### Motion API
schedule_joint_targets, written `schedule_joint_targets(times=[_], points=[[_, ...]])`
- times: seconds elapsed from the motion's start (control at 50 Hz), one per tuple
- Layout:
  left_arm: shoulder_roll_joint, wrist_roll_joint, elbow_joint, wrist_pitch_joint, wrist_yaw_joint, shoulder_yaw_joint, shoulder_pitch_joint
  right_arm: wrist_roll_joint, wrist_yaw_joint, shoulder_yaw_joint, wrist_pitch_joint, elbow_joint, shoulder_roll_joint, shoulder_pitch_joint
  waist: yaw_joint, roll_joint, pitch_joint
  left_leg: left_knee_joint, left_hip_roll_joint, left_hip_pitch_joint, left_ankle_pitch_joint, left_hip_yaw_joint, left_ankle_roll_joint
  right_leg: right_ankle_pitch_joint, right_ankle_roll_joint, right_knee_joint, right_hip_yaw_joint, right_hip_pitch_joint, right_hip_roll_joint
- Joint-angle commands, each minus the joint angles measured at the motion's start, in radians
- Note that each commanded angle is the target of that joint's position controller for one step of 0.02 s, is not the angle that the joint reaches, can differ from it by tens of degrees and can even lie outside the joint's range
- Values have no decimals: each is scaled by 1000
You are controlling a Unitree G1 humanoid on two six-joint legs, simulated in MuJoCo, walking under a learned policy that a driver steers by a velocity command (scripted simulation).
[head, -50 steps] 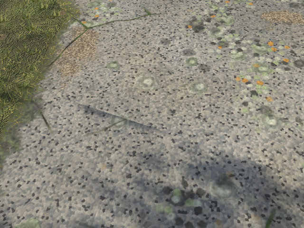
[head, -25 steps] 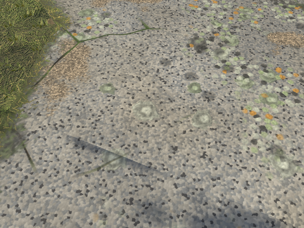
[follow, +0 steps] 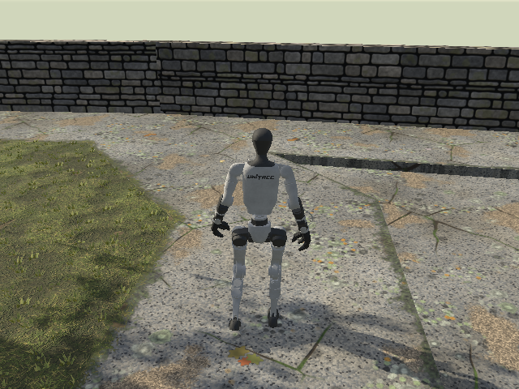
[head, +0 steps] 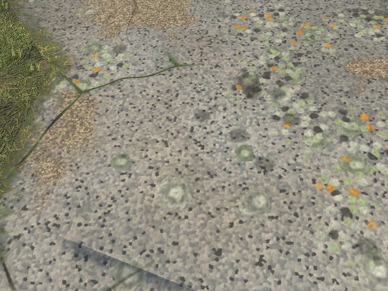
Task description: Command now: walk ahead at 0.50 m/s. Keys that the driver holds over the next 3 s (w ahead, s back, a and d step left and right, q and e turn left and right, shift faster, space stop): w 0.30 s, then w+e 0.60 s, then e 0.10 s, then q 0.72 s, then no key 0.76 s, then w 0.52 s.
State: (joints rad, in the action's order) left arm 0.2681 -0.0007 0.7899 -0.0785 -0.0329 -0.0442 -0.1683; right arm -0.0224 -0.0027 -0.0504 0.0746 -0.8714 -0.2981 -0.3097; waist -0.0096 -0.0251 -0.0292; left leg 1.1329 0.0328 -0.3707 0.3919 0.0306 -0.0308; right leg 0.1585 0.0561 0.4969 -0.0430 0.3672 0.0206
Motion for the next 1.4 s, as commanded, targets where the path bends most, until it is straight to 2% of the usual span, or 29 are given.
schedule_joint_targets(times=[0.02, 0.1, 0.22, 0.3, 0.36, 0.4, 0.42, 0.44, 0.46, 0.48, 0.52, 0.54, 0.58, 0.64, 0.74, 0.84, 0.9, 0.94, 0.96, 0.98, 1.0, 1.02, 1.04, 1.06, 1.1, 1.14, 1.24, 1.3, 1.4], points=[[105, -11, -31, -16, 1, -26, -43, 7, 5, -27, 9, 74, -90, 16, 11, 128, 63, -6, 105, -243, -105, 47, -1, -22, 163, -309, 339, -240, -253], [141, -3, 3, -28, 12, -37, -78, 19, 12, -22, -13, 89, -58, 76, 6, 90, 21, -157, 117, -290, -232, 35, 36, -145, 187, -374, 236, -205, -245], [166, 11, 55, -14, 32, -42, -164, 14, -7, -7, 3, 131, -24, 267, 69, 82, -23, -492, 74, -260, -492, -10, 47, -152, 144, -390, 118, -246, -206], [174, 18, 99, 6, 35, -47, -225, 5, -28, -3, 12, 167, -31, 363, 94, 81, -52, -591, 54, -278, -457, -9, 25, -171, 139, -345, 125, -363, -257], [187, 25, 113, 21, 42, -54, -224, 7, -38, -14, 24, 173, -63, 344, 56, 97, -38, -645, 31, -200, -353, -4, -5, -275, 119, -262, 171, -417, -286], [184, 24, 105, 30, 44, -52, -188, 12, -28, -47, 31, 113, -124, 143, -54, 93, 82, -686, -14, 104, -337, -45, -43, -488, 82, -46, 139, -367, -222], [135, 8, 83, 29, 44, -32, -184, 27, -17, -69, 32, 74, -188, -38, -124, 36, 233, -631, 105, 412, -355, 66, -95, -339, 46, 216, 100, -197, -161], [12, 4, 64, 10, 39, 4, -307, 35, -11, -93, 21, 52, -285, -126, -85, -216, 379, -687, 361, 789, -218, 486, -238, 164, -33, 595, 33, 205, 10], [79, 26, 83, -7, 36, -11, -285, 25, -11, -68, 17, 51, -190, -136, -113, -218, 415, -804, 390, 773, -68, 660, -259, 427, -35, 750, 164, 320, 6], [156, 52, 58, -14, 35, -34, -201, 22, -9, -50, 19, 60, -137, -59, -106, -151, 248, -830, 356, 644, -32, 511, -205, 366, -23, 797, 175, 392, -49], [140, 42, 43, -6, 44, -40, -122, 26, -9, -31, 25, 68, -70, 72, -53, -80, 90, -898, 280, 390, -135, 290, -154, 211, -23, 719, 142, 348, -127], [126, 36, 49, 8, 46, -47, -138, 33, -10, -24, 32, 66, -45, 109, -20, -100, 60, -933, 248, 308, -190, 207, -135, 161, -24, 679, 151, 289, -154], [76, 36, 51, 34, 43, -43, -162, 38, -11, -29, 42, 54, -46, 134, 10, -93, 35, -983, 235, 226, -273, 113, -140, 117, -32, 652, 144, 233, -166], [64, 29, 18, 55, 44, -46, -113, 41, 0, -40, 49, 32, -79, 128, 20, -50, -1, -1015, 238, 218, -372, 5, -154, 12, -46, 569, 154, 298, -172], [41, 21, -33, 44, 13, -34, 29, 35, 19, -50, 35, 11, -116, 98, -23, -20, -39, -1032, 214, 261, -428, -150, -131, -203, -44, 290, 80, 285, -152], [44, 21, -108, 47, -16, -28, 157, 10, 23, -65, 1, -22, -152, 23, -58, -9, -78, -967, 266, 436, -529, -209, -113, -132, -5, 157, 19, 324, -129], [90, 21, -123, 55, -24, -51, 96, -4, 27, -78, -21, -14, -190, 49, 6, -54, -8, -781, 270, 491, -960, -251, -81, 18, 49, 148, -60, 177, -47], [185, 18, -60, 57, -10, -107, -174, -8, 32, -73, -36, 4, -184, 86, 155, -22, 125, -373, 197, 366, -1041, -285, -17, -77, 109, 38, -72, -195, 42], [287, 16, -44, 65, 16, -131, -247, 36, 29, -47, -25, 33, -104, 52, 134, 188, 210, -35, 114, 77, -428, -279, 48, -357, 174, 43, 213, -478, -147], [340, 1, -98, 55, 13, -127, -168, 45, 14, -17, 3, 73, -31, -28, 34, 332, 380, 294, -99, -250, 269, -102, 105, -388, 403, -82, 761, -727, -386], [256, 4, -117, 46, 1, -102, -173, 9, 4, -36, 28, 70, -124, 73, 110, 130, 410, 328, -41, -306, 245, 59, 82, -450, 363, -126, 703, -707, -374], [198, 4, -112, 36, 1, -84, -126, -19, 3, -35, 35, 80, -123, 116, 90, 91, 289, 280, 7, -332, 164, 38, 58, -535, 318, -112, 520, -591, -352], [155, 12, -108, 29, 2, -72, -71, -9, 12, -34, 30, 53, -108, 106, 48, 4, 187, 189, 61, -304, 89, 22, 57, -574, 261, -114, 390, -439, -303], [110, 12, -109, 27, 9, -58, -24, 7, 19, -40, 18, 35, -117, 99, 24, 18, 152, 112, 94, -252, 49, 21, 56, -572, 232, -138, 316, -336, -275], [95, -16, -99, 21, 12, -47, 6, 9, 21, -41, -16, 4, -97, 48, -17, 58, 142, 56, 102, -112, -9, 18, 62, -648, 218, -189, 233, -189, -246], [95, -26, -73, 6, 18, -42, 19, 12, 27, -35, -34, -12, -69, 27, -39, 67, 137, -43, 96, -74, -76, 18, 77, -716, 213, -213, 146, -146, -228], [119, -34, -25, 17, 46, -41, 48, 9, 22, -24, -44, 7, -59, 123, -2, 103, 121, -338, 81, -53, -290, 7, 86, -607, 163, -243, 17, -189, -203], [142, -25, 0, 43, 60, -48, 36, 6, 14, -34, -54, 42, -88, 173, 21, 104, 83, -369, 71, -118, -242, -3, 80, -500, 174, -241, 34, -258, -250], [145, -1, 4, 88, 80, -57, 40, 7, -9, -41, -71, 85, -76, 194, 25, 111, 48, -405, 50, -174, -64, -42, 52, -484, 169, -143, 64, -353, -322]])
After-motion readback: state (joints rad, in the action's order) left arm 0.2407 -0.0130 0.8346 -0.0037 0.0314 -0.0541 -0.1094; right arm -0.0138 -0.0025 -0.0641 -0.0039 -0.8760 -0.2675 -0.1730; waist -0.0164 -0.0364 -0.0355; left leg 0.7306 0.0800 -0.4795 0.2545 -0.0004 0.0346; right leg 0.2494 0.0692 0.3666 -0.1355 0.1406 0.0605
